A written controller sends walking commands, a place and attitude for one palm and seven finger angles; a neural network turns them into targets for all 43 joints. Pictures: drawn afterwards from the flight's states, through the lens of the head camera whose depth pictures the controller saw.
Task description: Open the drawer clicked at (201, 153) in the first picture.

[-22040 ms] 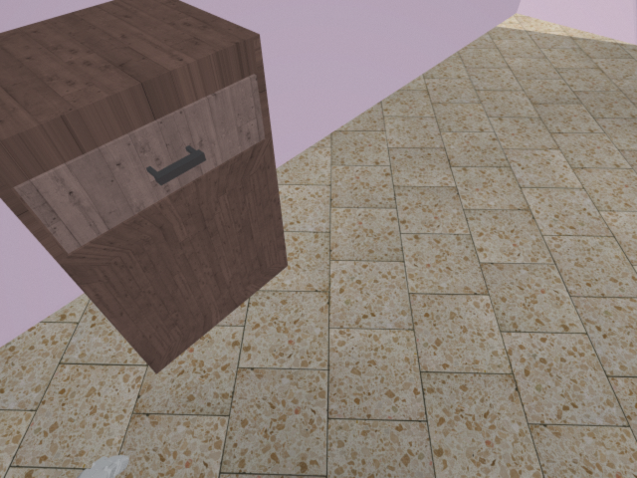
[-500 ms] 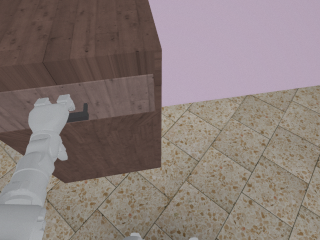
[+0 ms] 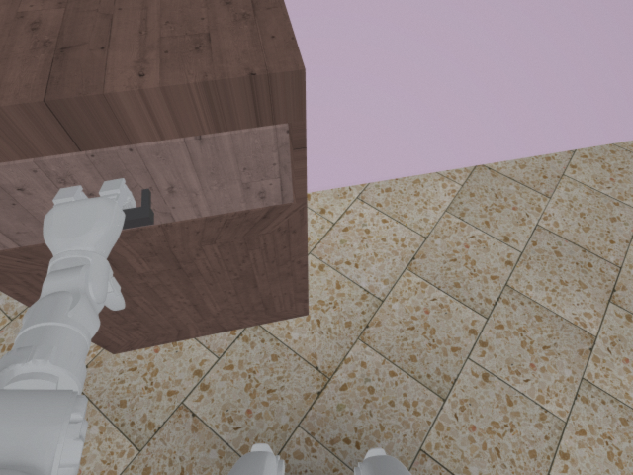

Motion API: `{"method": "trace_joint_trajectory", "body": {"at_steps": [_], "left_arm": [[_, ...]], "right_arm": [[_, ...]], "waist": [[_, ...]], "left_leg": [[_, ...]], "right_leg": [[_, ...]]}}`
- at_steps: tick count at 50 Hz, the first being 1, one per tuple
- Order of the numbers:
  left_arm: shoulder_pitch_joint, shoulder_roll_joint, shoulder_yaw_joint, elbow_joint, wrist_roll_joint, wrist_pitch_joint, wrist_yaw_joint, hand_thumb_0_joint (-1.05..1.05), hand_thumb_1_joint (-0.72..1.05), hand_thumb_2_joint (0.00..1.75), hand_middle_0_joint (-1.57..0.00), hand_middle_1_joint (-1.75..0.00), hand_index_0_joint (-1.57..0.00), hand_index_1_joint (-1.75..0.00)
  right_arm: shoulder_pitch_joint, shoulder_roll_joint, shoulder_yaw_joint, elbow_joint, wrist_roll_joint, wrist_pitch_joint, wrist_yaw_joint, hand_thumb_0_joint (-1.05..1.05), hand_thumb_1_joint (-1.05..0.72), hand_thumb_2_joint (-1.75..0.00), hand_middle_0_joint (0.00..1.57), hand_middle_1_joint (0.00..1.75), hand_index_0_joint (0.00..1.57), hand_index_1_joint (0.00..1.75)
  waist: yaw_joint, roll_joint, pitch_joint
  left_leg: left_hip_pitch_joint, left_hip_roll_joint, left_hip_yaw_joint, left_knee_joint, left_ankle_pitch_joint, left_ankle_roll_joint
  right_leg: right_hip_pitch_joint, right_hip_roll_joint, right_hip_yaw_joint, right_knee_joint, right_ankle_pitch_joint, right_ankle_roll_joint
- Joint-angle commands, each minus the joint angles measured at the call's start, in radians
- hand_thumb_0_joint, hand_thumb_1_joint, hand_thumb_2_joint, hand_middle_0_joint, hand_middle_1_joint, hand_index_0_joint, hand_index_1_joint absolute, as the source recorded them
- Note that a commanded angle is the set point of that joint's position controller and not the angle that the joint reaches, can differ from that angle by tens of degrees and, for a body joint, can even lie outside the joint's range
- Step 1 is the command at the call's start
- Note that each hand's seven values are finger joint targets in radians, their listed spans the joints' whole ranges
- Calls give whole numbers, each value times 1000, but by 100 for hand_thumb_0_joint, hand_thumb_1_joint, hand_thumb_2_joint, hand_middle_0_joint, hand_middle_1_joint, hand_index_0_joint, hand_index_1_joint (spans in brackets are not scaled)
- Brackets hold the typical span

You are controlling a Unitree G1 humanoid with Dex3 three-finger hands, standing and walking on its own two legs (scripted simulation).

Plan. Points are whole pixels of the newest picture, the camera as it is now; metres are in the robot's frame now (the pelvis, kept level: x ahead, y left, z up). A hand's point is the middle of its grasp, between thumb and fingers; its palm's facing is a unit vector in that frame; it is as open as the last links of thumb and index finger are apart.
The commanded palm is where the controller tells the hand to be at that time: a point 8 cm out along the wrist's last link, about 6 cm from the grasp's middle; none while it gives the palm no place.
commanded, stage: lower the fingers behind the handle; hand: left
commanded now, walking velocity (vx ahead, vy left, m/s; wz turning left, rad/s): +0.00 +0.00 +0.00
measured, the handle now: (110, 211) +0.48 +0.30 -0.01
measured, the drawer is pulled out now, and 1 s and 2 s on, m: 0.00 0.00 0.04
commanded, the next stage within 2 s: close the thumb around the handle in 0.68 s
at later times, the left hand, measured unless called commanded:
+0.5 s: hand (112, 253) +0.42 +0.29 -0.03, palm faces -0.08 -0.04 -1.00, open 13.9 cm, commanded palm +0.40 +0.29 +0.02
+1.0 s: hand (112, 254) +0.42 +0.29 -0.03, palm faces -0.08 -0.03 -1.00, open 12.5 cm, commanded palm +0.39 +0.29 +0.02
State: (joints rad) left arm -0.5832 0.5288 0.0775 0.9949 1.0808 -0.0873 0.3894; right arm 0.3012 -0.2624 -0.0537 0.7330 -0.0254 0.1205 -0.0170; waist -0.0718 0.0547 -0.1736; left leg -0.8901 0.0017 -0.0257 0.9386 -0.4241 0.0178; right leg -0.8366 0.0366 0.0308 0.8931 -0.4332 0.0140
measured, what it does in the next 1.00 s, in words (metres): stands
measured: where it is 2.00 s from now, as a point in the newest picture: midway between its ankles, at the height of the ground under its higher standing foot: outside the picture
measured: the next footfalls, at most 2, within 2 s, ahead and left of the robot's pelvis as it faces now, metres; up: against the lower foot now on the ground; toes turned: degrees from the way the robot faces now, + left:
none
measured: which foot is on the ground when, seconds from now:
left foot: down 0.00-1.00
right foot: down 0.00-1.00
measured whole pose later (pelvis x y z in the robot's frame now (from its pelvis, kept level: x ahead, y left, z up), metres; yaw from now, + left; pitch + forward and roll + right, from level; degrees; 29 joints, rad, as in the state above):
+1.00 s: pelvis +0.00 +0.00 -0.01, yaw -1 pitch +23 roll -2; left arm -0.55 0.52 0.09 0.96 1.08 -0.08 0.40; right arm 0.28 -0.26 -0.04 0.72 -0.03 0.12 -0.01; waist -0.07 0.06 -0.18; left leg -0.95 0.01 -0.02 1.00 -0.45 0.02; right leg -0.89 0.04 0.03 0.95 -0.45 0.02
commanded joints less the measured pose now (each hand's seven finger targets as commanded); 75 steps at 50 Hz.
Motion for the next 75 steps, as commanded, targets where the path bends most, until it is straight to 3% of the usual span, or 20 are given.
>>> {"method": "trace_joint_trajectory", "body": {"at_steps": [1,4,10,13,17,23,28,33,34,35,39,41,51,52,54,56,60,62,64,75], "left_arm": [[-312,289,75,-157,4,-6,42,0,-50,30,-30,-120,-30,-120],[-318,283,89,-207,7,-26,65,0,-50,30,-30,-120,-30,-120],[-298,272,87,-162,12,13,110,0,-50,30,-30,-120,-30,-120],[-315,270,77,-140,2,42,100,0,-50,30,-30,-120,-30,-120],[-282,298,85,-141,-9,56,71,0,-50,30,-30,-120,-30,-120],[-219,305,110,-151,-20,27,44,0,-50,30,-30,-120,-30,-120],[-251,254,80,-192,-5,1,67,0,-50,30,-30,-120,-30,-120],[-298,259,76,-181,-2,23,91,0,-50,30,-30,-120,-30,-120],[-290,274,83,-186,2,28,94,0,-50,30,-30,-120,-30,-120],[-280,244,62,-179,-2,37,93,0,-50,30,-30,-120,-30,-120],[-293,267,69,-160,-12,54,77,0,-50,30,-30,-120,-30,-120],[-288,276,67,-138,-10,57,65,0,-39,35,-31,-121,-31,-121],[-203,266,94,-187,-11,-1,61,0,17,59,-35,-127,-35,-127],[-184,290,116,-185,-11,0,66,0,23,61,-35,-128,-35,-128],[-199,276,103,-205,-8,-1,73,0,34,66,-36,-129,-36,-129],[-183,292,122,-201,-13,7,80,0,45,71,-37,-130,-37,-130],[-173,279,112,-218,-19,23,81,0,68,80,-38,-133,-38,-133],[-149,288,123,-220,-19,33,79,0,79,85,-39,-134,-39,-134],[-161,280,112,-207,-22,40,72,0,90,90,-40,-135,-40,-135],[-134,255,107,-256,-19,30,68,0,90,90,-40,-135,-40,-135]], "right_arm": [[102,-160,-54,-63,-2,-18,-14,0,-90,-90,20,30,20,30],[104,-156,-57,-61,-11,-20,-10,0,-90,-90,20,30,20,30],[89,-161,-55,-47,-16,-21,-1,0,-90,-90,20,30,20,30],[87,-162,-50,-46,-15,-22,-3,0,-90,-90,20,30,20,30],[90,-163,-44,-56,-9,-17,-7,0,-90,-90,20,30,20,30],[78,-158,-38,-67,-8,-13,-13,0,-90,-90,20,30,20,30],[81,-153,-48,-70,-9,-19,-8,0,-90,-90,20,30,20,30],[88,-159,-51,-57,-11,-22,-6,0,-90,-90,20,30,20,30],[92,-163,-51,-58,-10,-21,-5,0,-90,-90,20,30,20,30],[90,-159,-51,-60,-10,-20,-3,0,-90,-90,20,30,20,30],[95,-163,-46,-52,-7,-17,-7,0,-90,-90,20,30,20,30],[91,-163,-43,-51,-5,-16,-11,0,-90,-90,20,30,20,30],[80,-154,-48,-68,-7,-19,-8,0,-90,-90,20,30,20,30],[79,-158,-47,-67,-8,-17,-7,0,-90,-90,20,30,20,30],[81,-155,-49,-70,-9,-18,-5,0,-90,-90,20,30,20,30],[79,-158,-51,-69,-9,-17,-4,0,-90,-90,20,30,20,30],[77,-159,-50,-70,-8,-15,-1,0,-90,-90,20,30,20,30],[76,-160,-50,-71,-8,-12,-2,0,-90,-90,20,30,20,30],[74,-161,-48,-67,-7,-11,-4,0,-90,-90,20,30,20,30],[71,-157,-51,-78,-9,-8,-3,0,-90,-90,20,30,20,30]], "waist": [[7,24,-375],[10,56,-427],[4,52,-401],[-7,31,-402],[12,25,-430],[27,-4,-390],[15,48,-392],[1,30,-398],[12,60,-412],[6,51,-412],[4,25,-405],[0,4,-372],[22,18,-372],[32,1,-385],[32,49,-407],[32,13,-410],[37,46,-417],[41,19,-433],[30,20,-392],[38,43,-411]], "left_leg": [[284,-18,21,-62,363,24],[324,-11,9,-38,421,16],[293,-11,8,-22,377,14],[267,-14,10,-19,371,18],[264,-18,21,-23,373,21],[230,-17,23,-27,360,26],[282,-8,10,-22,383,16],[281,-7,5,-22,366,16],[303,-7,3,-26,379,10],[308,-9,8,-26,383,13],[289,-11,12,-32,376,17],[255,-12,18,-36,349,22],[242,-12,29,-21,369,23],[233,-16,31,-18,365,25],[259,-15,27,-18,386,20],[249,-14,32,-14,391,23],[274,-14,31,-21,414,18],[282,-13,27,-20,440,18],[267,-11,28,-24,421,18],[329,-2,19,-33,476,11]], "right_leg": [[119,27,-55,-72,330,-49],[92,29,-62,-41,347,-52],[49,30,-67,-31,303,-50],[67,29,-65,-32,321,-49],[115,28,-58,-35,346,-45],[133,28,-55,-36,348,-47],[61,30,-68,-25,310,-52],[53,29,-71,-28,295,-51],[49,29,-71,-25,295,-51],[55,31,-71,-32,302,-50],[88,28,-67,-41,321,-47],[98,27,-62,-49,318,-45],[111,27,-56,-36,354,-47],[126,28,-54,-32,357,-46],[114,28,-56,-23,360,-49],[133,28,-55,-24,376,-46],[136,28,-59,-25,388,-47],[152,30,-60,-22,409,-47],[134,28,-60,-28,397,-45],[126,30,-69,-29,394,-49]]}}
